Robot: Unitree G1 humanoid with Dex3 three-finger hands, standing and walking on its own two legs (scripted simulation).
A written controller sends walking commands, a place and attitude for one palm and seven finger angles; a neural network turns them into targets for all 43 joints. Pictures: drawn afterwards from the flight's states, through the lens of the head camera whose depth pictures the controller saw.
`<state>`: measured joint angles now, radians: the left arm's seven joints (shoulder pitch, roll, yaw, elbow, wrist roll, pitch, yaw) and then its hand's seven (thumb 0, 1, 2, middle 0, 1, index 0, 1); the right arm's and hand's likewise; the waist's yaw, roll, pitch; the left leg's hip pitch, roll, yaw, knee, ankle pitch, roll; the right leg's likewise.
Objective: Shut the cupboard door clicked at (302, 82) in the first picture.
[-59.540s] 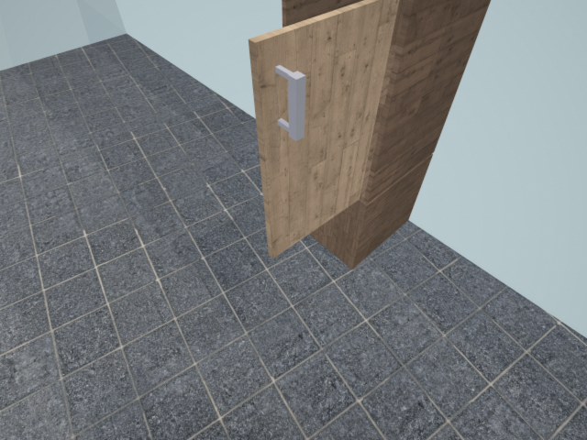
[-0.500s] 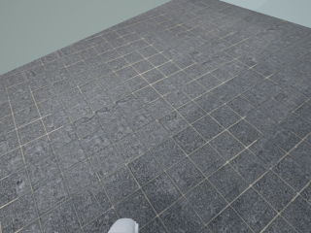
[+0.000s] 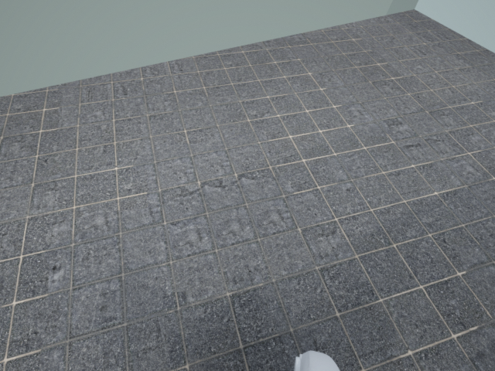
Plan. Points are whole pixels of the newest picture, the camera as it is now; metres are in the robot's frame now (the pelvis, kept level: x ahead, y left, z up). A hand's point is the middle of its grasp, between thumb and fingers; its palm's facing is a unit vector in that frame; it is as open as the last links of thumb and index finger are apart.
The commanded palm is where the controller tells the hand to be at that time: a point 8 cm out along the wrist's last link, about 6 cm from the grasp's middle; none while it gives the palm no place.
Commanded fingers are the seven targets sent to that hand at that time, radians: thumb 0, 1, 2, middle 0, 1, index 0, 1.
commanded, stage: walk to a spot facing it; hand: left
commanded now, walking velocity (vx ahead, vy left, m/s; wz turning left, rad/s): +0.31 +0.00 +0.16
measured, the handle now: out of the picture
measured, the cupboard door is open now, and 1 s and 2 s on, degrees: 20 20 20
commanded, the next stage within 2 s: turn to face it in 0.10 s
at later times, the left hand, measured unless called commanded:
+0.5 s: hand (196, 295) +0.27 +0.12 -0.16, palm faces +0.00 -0.98 -0.22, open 7.1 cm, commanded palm none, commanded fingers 0.00 0.90 0.90 -0.20 -0.30 -0.20 -0.30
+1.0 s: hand (199, 231) +0.42 +0.14 -0.16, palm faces -0.31 -0.93 -0.22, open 7.4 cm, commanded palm none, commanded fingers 0.00 0.90 0.90 -0.20 -0.30 -0.20 -0.30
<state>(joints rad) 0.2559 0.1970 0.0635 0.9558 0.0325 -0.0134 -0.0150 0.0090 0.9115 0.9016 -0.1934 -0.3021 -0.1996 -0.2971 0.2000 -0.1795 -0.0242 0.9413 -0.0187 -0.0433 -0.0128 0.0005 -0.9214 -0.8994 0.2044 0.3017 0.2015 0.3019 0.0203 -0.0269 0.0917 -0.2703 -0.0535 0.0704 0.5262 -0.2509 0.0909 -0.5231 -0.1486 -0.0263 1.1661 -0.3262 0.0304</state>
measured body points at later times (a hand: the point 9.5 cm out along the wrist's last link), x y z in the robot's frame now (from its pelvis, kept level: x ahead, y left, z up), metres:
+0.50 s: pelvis +0.20 -0.06 +0.01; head +0.25 -0.06 +0.46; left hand +0.27 +0.17 -0.14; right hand +0.22 -0.29 -0.15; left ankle +0.18 +0.07 -0.67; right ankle +0.22 -0.16 -0.73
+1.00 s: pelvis +0.27 -0.03 +0.01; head +0.31 -0.03 +0.45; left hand +0.43 +0.19 -0.14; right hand +0.26 -0.30 -0.13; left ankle +0.28 +0.08 -0.73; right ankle +0.21 -0.16 -0.69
